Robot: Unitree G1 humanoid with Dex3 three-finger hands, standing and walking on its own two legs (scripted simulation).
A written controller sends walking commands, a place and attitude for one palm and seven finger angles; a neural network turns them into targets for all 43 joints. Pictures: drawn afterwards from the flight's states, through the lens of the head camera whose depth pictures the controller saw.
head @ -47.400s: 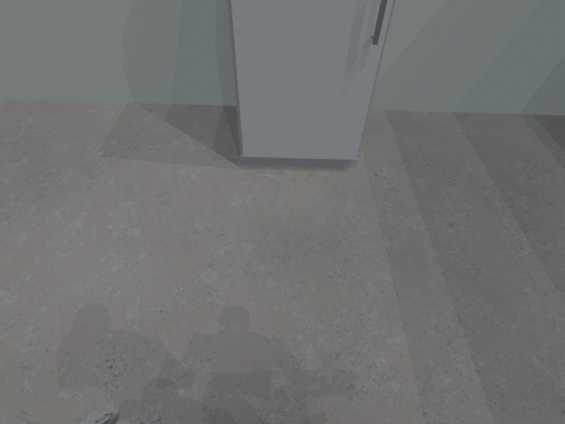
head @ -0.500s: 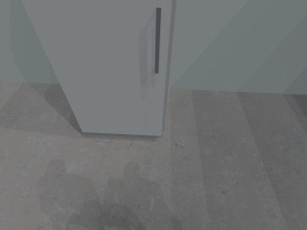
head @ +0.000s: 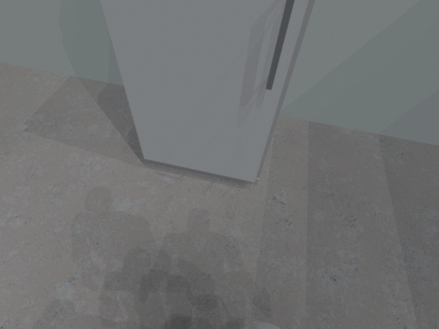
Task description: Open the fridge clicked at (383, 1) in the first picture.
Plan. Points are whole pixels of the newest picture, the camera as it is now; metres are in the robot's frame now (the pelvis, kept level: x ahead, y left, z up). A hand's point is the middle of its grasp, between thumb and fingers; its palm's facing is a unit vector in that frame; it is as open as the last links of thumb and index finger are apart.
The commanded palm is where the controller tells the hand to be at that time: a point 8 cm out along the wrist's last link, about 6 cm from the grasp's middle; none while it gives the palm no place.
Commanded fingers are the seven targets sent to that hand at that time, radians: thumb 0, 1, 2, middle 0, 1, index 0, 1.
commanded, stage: walk to a spot facing it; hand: right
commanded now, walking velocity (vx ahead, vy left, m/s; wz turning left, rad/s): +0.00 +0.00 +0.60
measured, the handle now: (280, 40) +0.82 -0.13 +0.10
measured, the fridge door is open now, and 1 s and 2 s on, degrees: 0 0 0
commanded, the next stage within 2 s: none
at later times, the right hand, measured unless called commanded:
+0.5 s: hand (335, 315) +0.18 -0.24 -0.15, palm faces -0.25 +0.94 -0.21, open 7.4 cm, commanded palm none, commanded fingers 0.00 -0.90 -0.90 0.20 0.30 0.20 0.30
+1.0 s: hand (311, 292) +0.22 -0.20 -0.16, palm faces -0.57 +0.80 -0.18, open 7.4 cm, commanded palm none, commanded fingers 0.00 -0.90 -0.90 0.20 0.30 0.20 0.30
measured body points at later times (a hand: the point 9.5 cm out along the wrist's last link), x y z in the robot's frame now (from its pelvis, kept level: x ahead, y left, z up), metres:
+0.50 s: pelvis +0.01 -0.06 +0.01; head +0.06 -0.07 +0.46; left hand +0.00 +0.20 -0.12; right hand +0.19 -0.29 -0.13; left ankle -0.03 +0.07 -0.67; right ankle +0.03 -0.17 -0.73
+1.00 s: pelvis +0.02 -0.10 +0.01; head +0.07 -0.10 +0.45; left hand -0.10 +0.13 -0.12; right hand +0.25 -0.24 -0.14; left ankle -0.06 +0.02 -0.66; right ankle +0.09 -0.18 -0.73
